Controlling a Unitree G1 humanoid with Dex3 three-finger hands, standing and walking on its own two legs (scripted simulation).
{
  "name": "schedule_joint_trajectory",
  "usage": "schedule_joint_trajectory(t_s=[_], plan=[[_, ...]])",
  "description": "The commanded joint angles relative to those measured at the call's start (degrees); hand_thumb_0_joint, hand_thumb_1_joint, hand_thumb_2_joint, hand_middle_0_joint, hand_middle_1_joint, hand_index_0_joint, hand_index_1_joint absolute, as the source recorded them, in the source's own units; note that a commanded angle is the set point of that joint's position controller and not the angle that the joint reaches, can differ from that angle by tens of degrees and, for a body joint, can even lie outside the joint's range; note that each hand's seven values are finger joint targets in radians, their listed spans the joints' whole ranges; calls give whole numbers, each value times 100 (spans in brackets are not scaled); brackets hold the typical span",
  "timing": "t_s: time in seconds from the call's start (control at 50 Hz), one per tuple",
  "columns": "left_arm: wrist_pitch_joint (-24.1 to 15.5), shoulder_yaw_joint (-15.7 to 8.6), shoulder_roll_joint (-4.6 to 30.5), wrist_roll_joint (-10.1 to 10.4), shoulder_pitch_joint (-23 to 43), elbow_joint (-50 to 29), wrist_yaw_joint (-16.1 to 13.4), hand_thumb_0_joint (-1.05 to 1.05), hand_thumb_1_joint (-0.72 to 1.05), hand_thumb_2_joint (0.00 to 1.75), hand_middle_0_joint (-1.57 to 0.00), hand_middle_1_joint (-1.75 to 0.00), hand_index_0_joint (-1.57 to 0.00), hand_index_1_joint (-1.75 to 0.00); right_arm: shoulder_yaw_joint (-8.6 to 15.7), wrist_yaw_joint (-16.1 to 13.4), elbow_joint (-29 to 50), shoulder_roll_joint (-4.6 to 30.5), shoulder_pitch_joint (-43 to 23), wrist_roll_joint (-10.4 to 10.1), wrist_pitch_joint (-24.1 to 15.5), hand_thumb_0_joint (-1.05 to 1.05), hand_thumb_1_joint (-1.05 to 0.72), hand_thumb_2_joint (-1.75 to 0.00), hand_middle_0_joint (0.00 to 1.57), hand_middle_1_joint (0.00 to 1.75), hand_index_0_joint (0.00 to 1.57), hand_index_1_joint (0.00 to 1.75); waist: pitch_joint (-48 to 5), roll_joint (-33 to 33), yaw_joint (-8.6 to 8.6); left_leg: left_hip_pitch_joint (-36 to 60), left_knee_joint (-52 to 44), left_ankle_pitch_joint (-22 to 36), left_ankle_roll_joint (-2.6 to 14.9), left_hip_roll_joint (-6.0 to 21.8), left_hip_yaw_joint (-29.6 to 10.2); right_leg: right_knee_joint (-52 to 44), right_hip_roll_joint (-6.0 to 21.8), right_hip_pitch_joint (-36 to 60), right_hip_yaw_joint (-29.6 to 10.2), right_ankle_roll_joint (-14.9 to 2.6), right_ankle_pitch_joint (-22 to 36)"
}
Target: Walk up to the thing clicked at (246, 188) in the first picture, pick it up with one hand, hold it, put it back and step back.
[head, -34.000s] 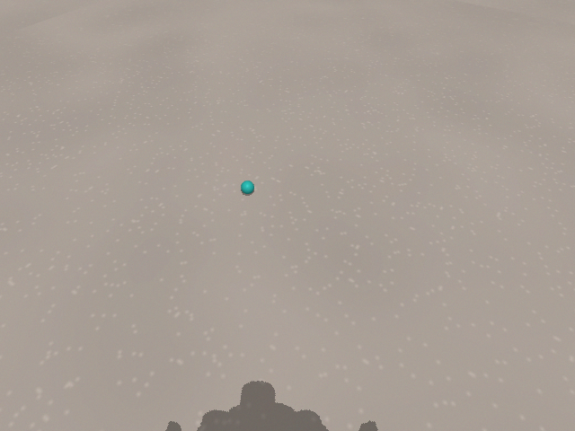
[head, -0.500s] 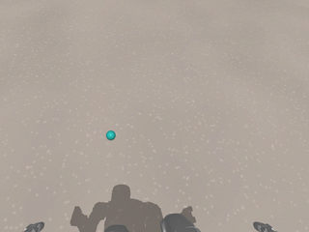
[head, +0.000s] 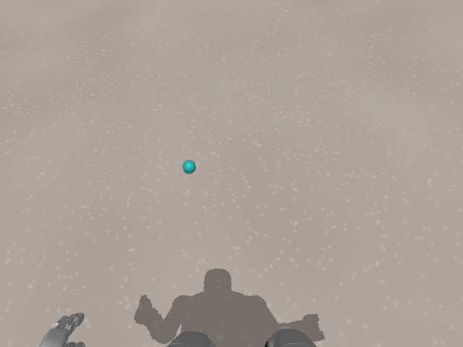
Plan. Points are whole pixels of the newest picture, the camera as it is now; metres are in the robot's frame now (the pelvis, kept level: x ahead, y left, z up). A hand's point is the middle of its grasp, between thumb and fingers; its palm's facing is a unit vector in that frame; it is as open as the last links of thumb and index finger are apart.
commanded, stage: step back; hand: left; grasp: from above
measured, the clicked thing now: (189, 166) +0.95 +0.26 -0.72
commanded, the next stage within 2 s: stand in 1.20 s
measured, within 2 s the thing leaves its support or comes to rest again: neither
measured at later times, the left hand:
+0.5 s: hand out of the picture -0.07 +0.27 -0.14, palm faces -0.01 -0.93 -0.37, open 7.4 cm
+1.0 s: hand out of the picture +0.04 +0.30 -0.14, palm faces -0.01 -0.93 -0.36, open 7.4 cm
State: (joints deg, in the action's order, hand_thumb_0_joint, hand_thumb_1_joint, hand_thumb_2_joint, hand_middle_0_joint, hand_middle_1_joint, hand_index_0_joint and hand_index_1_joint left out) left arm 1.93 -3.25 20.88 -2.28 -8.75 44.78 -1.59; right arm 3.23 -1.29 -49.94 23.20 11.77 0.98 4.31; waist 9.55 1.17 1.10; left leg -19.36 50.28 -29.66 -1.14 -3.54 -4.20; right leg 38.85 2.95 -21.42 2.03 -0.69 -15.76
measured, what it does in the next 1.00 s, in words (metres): steps on the spot: left foot, then right foot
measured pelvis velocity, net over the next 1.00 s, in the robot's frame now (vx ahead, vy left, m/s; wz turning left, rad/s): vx -0.06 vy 0.04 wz -0.02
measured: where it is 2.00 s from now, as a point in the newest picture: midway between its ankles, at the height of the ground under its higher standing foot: outside the picture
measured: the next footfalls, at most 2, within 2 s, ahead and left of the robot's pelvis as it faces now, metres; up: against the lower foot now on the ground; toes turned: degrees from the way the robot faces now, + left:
left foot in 0.06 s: -0.03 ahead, +0.14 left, +0.00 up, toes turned -3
right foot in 0.34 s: -0.06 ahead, -0.10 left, +0.00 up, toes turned -2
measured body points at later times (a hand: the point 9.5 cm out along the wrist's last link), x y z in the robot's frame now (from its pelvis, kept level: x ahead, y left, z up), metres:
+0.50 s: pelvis -0.10 +0.01 +0.01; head -0.10 +0.00 +0.46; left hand -0.07 +0.32 -0.11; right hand -0.02 -0.30 -0.11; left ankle -0.07 +0.14 -0.70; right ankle -0.10 -0.11 -0.72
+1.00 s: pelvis -0.06 +0.04 +0.01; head -0.05 +0.04 +0.46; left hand +0.04 +0.34 -0.11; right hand +0.01 -0.27 -0.11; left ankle -0.07 +0.14 -0.72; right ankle -0.10 -0.10 -0.72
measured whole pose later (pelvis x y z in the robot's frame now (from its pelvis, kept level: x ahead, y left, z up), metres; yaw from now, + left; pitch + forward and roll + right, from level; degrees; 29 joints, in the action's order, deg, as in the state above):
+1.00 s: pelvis -0.06 +0.04 +0.01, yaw -1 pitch -2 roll +0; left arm -1.6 -1.6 21.4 -0.9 -6.0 59.7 0.2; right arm 2.6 0.6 -60.1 19.2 9.0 1.1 -1.3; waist 2.7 -0.6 0.8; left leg -12.0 30.9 -17.3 1.3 -1.7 -1.3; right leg 30.3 1.7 -9.9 -0.5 1.4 -18.8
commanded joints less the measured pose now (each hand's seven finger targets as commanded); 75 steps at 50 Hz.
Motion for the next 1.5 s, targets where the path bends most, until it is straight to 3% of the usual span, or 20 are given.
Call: schedule_joint_trajectory(t_s=[0.0, 0.02, 0.06, 0.08, 0.14, 0.22, 0.28, 0.32, 0.34, 0.36, 0.52, 0.56, 0.6, 0.7, 0.8, 0.9, 0.98, 1.16, 1.26, 1.48], plan=[[-36, -431, 1684, 102, 121, -324, -129, 0, 90, 90, -20, -30, -20, -30, 339, 48, 258, 963, 609, 69, -219, 0, -90, -90, 20, 30, 20, 30, -1532, -1268, -171, 646, -1947, 841, 243, 167, 484, -687, 1306, 1098, -1393, -806, 1879], [-18, -343, 1517, 102, -7, -292, -111, 0, 90, 90, -20, -30, -20, -30, 374, 60, 161, 1007, 627, 75, -236, 0, -90, -90, 20, 30, 20, 30, -1398, -874, -204, 969, -2543, 1191, 360, 218, 302, -452, 1004, 655, -1206, -531, 1095], [-51, -294, 1269, 158, 270, -345, -135, 0, 90, 90, -20, -30, -20, -30, 517, 150, 376, 1908, 34, 142, -225, 0, -90, -90, 20, 30, 20, 30, -1076, 1379, -277, 365, -3361, 1022, 1573, 2331, -2511, 1514, -426, -672, 63, 21, -1993], [-54, -405, 1473, 53, 618, -279, -166, 0, 90, 90, -20, -30, -20, -30, 558, 165, 406, 1964, -50, 171, -259, 0, -90, -90, 20, 30, 20, 30, -772, 1114, -453, -482, -3584, 868, 1911, 2548, -2926, 2527, -439, -364, -645, 26, -2233], [-43, -369, 1266, 185, -42, 139, -59, 0, 90, 90, -20, -30, -20, -30, 308, 54, 427, 1332, -564, 186, -378, 0, -90, -90, 20, 30, 20, 30, -696, 411, 51, -239, -2972, 1802, 1267, 1646, -1258, 3075, -659, -415, -1067, -82, -1224], [-212, -302, 1143, 89, -161, 310, 145, 0, 90, 90, -20, -30, -20, -30, 323, 104, 357, 1156, -451, 210, -444, 0, -90, -90, 20, 30, 20, 30, -797, 848, -167, 458, -3044, -175, 1177, 1522, -1109, 566, -358, 10, -507, 80, -1489], [-343, -322, 1072, 37, -372, 559, 122, 0, 90, 90, -20, -30, -20, -30, 362, 138, 284, 1300, -366, 195, -362, 0, -90, -90, 20, 30, 20, 30, -726, 770, -64, -4, -2788, -161, 1042, 1479, -901, -1439, -544, 1190, -161, -73, -717], [-455, -431, 1411, -74, -766, 735, 64, 0, 90, 90, -20, -30, -20, -30, 228, 149, 302, 844, -268, 120, -354, 0, -90, -90, 20, 30, 20, 30, -867, -113, 89, -1017, -1599, -167, 543, 970, -458, -2191, 37, 2281, -1578, -357, -1026], [-476, -484, 1801, -87, -648, 695, 56, 0, 90, 90, -20, -30, -20, -30, 187, 150, 352, 685, -623, 96, -361, 0, -90, -90, 20, 30, 20, 30, -641, -992, 285, -1357, -807, -204, 245, 260, -32, -2680, 1167, 1358, -3320, -905, -3018], [-496, -485, 1940, -96, -77, 521, 63, 0, 90, 90, -20, -30, -20, -30, 272, 125, 224, 920, -608, 113, -371, 0, -90, -90, 20, 30, 20, 30, -203, -810, 139, -682, -217, -77, 111, 488, -353, -2774, 1745, 80, -3705, -1257, -3406], [-457, -279, 1483, 7, 132, 598, 143, 0, 90, 90, -20, -30, -20, -30, 286, 229, -236, 783, -75, 77, -595, 0, -90, -90, 20, 30, 20, 30, -456, -844, -136, 913, -2177, 888, 184, 256, 299, -1979, 691, -89, -1525, -662, -1703], [-425, -105, 1092, 41, -88, 613, 163, 0, 90, 90, -20, -30, -20, -30, 384, 155, -287, 1024, 58, 158, -663, 0, -90, -90, 20, 30, 20, 30, -752, -1, -232, 1717, -2925, 782, 399, 889, -787, -977, 279, -607, -970, -335, -718], [-395, -163, 1237, 153, -49, 788, 137, 0, 90, 90, -20, -30, -20, -30, 388, 157, -218, 1354, -169, 119, -685, 0, -90, -90, 20, 30, 20, 30, -676, 445, -130, 559, -3735, -929, 1142, 1990, -2284, 194, -198, -57, -355, -54, -1252], [-548, -148, 1075, 139, -368, 1083, 111, 0, 90, 90, -20, -30, -20, -30, 238, 161, -272, 994, -582, 42, -652, 0, -90, -90, 20, 30, 20, 30, -932, 762, 162, 346, -2732, 2055, 591, 1280, -819, -1531, -118, 1350, -381, -125, 61], [-546, -233, 1634, 82, 123, 1053, 83, 0, 90, 90, -20, -30, -20, -30, 207, 139, -447, 772, -410, 57, -621, 0, -90, -90, 20, 30, 20, 30, -683, -433, -71, -126, -1819, 969, 211, 426, 30, -1834, 1087, 1268, -1871, -802, -482], [-519, -113, 1197, 178, 444, 1089, 81, 0, 90, 90, -20, -30, -20, -30, 210, 148, -631, 954, -430, 20, -743, 0, -90, -90, 20, 30, 20, 30, -935, -67, -5, 730, -2738, 3006, 651, 1208, -890, -935, 107, 1124, -448, -127, 811], [-519, -107, 1223, 204, 439, 1155, 44, 0, 90, 90, -20, -30, -20, -30, 205, 78, -699, 939, -455, -25, -721, 0, -90, -90, 20, 30, 20, 30, -1380, 142, 17, 1157, -2259, 4989, 491, 1021, -372, -1018, 215, 1616, -441, -145, 1830], [-424, -94, 1270, 149, 627, 1181, 18, 0, 90, 90, -20, -30, -20, -30, 215, 54, -642, 866, -849, 1, -605, 0, -90, -90, 20, 30, 20, 30, -1332, -47, 33, 697, -2275, 3439, 487, 898, -292, -964, 332, 1765, -510, -243, 1380], [-340, 38, 1085, 217, 761, 1399, 35, 0, 90, 90, -20, -30, -20, -30, 55, 45, -815, 886, -979, -71, -658, 0, -90, -90, 20, 30, 20, 30, -1337, -5, -78, 1472, -2749, 4491, 323, 1081, -384, -1554, 336, 1799, -598, -38, 2164], [-408, 68, 1132, 198, 742, 1706, 87, 0, 90, 90, -20, -30, -20, -30, -56, 77, -1020, 767, -1192, -94, -636, 0, -90, -90, 20, 30, 20, 30, -1212, -106, -116, 1651, -3274, 3169, 206, 1017, -221, -2248, 422, 1720, -725, -31, 1629]])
